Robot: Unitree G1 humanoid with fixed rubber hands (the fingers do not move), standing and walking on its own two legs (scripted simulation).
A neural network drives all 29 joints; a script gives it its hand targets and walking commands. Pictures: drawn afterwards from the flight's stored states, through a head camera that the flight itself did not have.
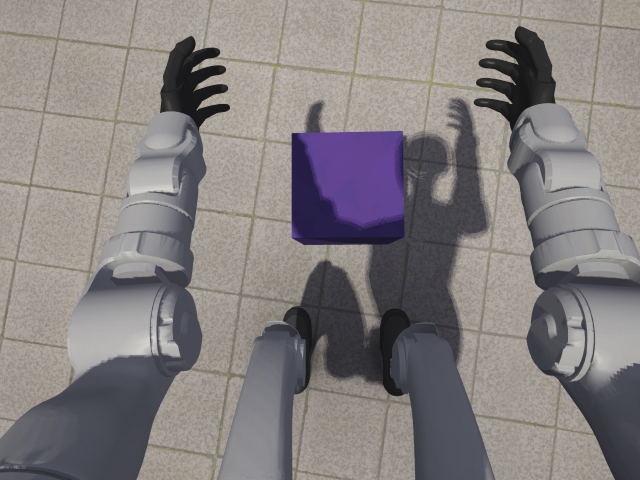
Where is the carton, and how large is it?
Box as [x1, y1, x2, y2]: [292, 131, 404, 244]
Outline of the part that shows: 402,131 292,133 292,237 303,244 371,244 389,243 404,236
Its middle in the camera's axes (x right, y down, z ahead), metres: +0.05 -0.10 +0.84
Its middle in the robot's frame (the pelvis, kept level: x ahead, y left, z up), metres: +0.50 +0.00 -0.51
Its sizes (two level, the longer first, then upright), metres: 0.210 0.200 0.250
